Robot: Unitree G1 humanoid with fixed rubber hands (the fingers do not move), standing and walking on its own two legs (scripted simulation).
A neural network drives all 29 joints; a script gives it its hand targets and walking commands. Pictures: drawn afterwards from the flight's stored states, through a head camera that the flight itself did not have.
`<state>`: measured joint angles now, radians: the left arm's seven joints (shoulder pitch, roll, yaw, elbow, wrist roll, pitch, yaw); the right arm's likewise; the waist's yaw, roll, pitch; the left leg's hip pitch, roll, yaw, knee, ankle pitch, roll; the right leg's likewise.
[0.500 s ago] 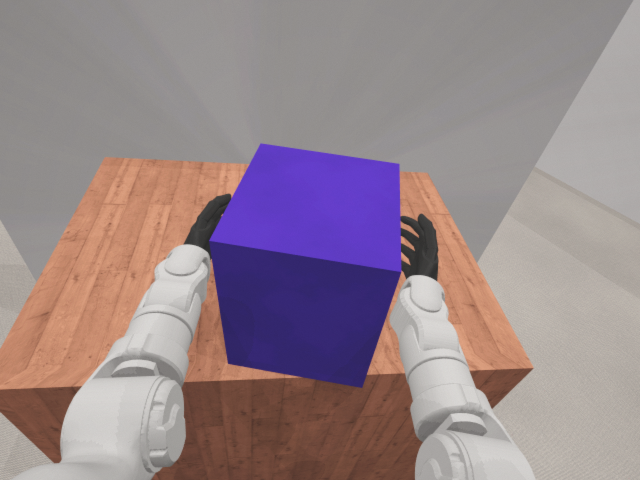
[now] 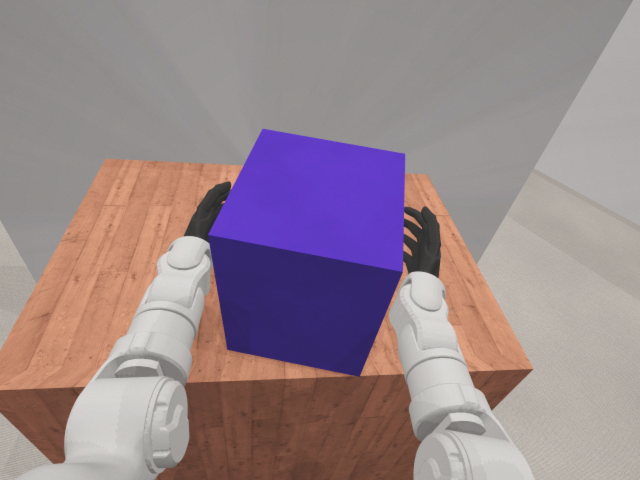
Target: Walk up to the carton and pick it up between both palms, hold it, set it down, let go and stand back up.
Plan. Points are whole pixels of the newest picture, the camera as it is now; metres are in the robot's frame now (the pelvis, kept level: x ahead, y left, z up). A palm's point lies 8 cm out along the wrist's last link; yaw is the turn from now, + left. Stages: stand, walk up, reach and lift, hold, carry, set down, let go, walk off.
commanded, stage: reach and lift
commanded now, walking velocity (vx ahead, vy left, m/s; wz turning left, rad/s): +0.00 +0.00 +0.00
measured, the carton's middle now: (312, 256) +0.41 +0.00 +0.08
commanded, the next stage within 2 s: none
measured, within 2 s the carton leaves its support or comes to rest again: neither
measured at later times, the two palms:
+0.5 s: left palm (203, 212) +0.39 +0.14 +0.17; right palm (435, 260) +0.35 -0.14 +0.15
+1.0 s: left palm (190, 203) +0.37 +0.15 +0.20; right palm (440, 238) +0.36 -0.14 +0.18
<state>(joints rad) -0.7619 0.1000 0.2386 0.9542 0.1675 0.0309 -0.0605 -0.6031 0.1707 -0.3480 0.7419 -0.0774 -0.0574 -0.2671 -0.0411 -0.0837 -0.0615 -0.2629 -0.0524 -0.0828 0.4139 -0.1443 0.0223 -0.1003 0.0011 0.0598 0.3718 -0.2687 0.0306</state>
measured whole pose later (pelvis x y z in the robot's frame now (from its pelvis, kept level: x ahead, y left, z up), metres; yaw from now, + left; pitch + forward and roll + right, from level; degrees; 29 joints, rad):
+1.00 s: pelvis -0.01 -0.01 +0.00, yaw +0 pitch -8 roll +0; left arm -0.73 0.05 0.25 0.47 0.25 0.50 -0.01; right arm -0.74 0.06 -0.20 0.79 -0.01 0.09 -0.24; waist -0.04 -0.08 0.00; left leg -0.09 -0.05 -0.08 0.35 -0.11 0.01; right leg 0.05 0.00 0.06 0.34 -0.25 0.02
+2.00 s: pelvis -0.02 +0.00 +0.00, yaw +0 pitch -7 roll -1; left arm -0.85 0.05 0.24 0.49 0.18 0.75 0.09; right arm -1.04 -0.09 -0.18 0.94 0.10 0.38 -0.17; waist -0.04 -0.08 -0.09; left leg -0.14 -0.05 -0.08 0.37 -0.11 0.01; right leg 0.02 0.00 0.06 0.34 -0.24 0.02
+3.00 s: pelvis -0.02 +0.00 +0.00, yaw +0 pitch -4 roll -1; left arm -0.94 0.08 0.23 0.49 0.13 0.90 0.10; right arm -1.15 -0.16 -0.10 0.95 0.24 0.56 -0.21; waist -0.04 -0.05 -0.18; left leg -0.20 -0.03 -0.08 0.39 -0.12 0.00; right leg -0.03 0.02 0.06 0.34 -0.23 0.02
